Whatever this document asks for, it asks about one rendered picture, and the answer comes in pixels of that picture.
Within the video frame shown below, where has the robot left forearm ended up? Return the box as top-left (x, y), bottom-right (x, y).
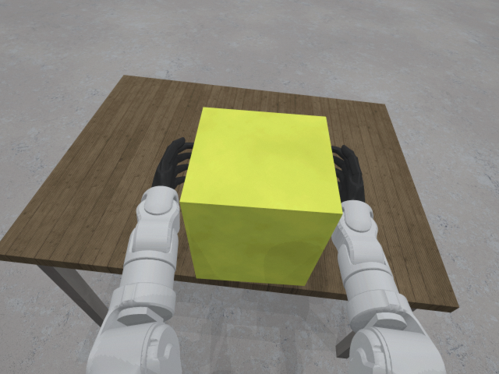
top-left (86, 186), bottom-right (180, 374)

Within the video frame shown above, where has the right robot hand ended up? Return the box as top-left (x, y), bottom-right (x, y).
top-left (331, 145), bottom-right (365, 203)

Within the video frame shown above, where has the robot right upper arm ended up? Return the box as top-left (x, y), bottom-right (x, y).
top-left (349, 326), bottom-right (445, 374)

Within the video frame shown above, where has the table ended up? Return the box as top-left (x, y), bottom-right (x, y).
top-left (0, 75), bottom-right (459, 358)

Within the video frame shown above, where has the left robot hand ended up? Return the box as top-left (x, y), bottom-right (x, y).
top-left (151, 137), bottom-right (194, 189)

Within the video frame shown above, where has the robot right forearm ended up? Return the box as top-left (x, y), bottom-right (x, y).
top-left (331, 200), bottom-right (446, 374)

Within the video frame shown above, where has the carton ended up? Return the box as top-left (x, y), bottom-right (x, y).
top-left (179, 108), bottom-right (343, 286)

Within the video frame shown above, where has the robot left upper arm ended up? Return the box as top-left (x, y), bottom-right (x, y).
top-left (87, 322), bottom-right (182, 374)

